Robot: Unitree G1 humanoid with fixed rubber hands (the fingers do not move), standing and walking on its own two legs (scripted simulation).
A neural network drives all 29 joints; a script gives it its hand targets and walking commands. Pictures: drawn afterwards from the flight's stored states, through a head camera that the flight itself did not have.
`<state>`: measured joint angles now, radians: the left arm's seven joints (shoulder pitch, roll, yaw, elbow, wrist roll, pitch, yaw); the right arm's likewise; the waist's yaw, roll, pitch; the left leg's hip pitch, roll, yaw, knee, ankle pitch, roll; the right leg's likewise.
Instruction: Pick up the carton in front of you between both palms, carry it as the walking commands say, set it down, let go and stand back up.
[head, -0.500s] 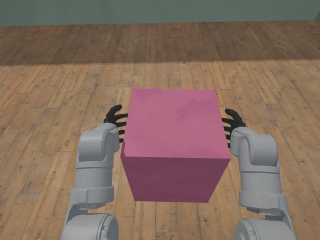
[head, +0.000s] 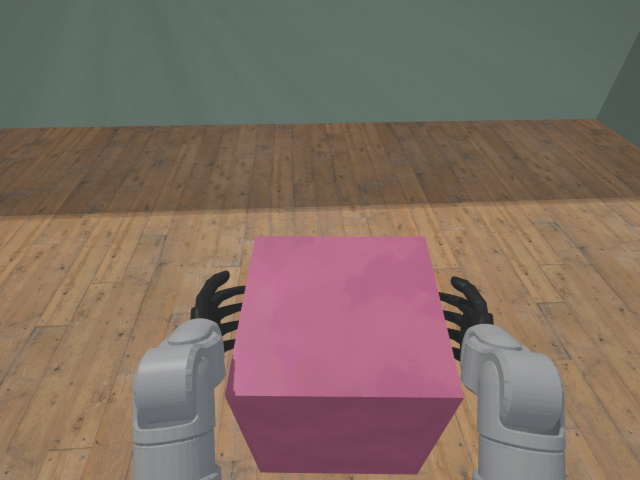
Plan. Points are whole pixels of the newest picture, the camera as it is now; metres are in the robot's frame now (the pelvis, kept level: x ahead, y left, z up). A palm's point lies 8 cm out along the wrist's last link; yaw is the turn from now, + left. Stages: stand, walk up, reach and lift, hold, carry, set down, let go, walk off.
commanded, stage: carry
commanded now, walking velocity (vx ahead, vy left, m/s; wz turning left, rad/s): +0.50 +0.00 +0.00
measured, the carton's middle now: (339, 359) +0.29 +0.00 +0.04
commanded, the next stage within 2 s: none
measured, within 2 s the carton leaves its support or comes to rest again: neither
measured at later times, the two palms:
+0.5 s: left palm (258, 193) +0.57 +0.14 +0.11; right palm (431, 199) +0.57 -0.16 +0.10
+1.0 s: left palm (267, 113) +0.89 +0.16 +0.11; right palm (395, 115) +0.89 -0.14 +0.11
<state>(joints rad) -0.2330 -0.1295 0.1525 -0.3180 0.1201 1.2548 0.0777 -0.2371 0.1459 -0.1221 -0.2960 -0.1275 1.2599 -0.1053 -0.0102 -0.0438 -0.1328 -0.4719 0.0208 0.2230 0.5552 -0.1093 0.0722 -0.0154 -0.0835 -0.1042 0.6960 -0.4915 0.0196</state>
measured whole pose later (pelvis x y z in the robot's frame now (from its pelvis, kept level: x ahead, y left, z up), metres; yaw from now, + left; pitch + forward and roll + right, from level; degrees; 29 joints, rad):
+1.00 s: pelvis +0.63 +0.01 +0.00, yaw +0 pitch +3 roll +0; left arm -0.17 -0.13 0.10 -0.37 0.12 1.21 0.08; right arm -0.16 0.13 -0.10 -0.38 -0.12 1.23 -0.10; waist 0.01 -0.01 -0.12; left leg -0.47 0.06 0.21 0.47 -0.06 0.02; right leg 0.08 -0.07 -0.18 0.37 -0.47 0.05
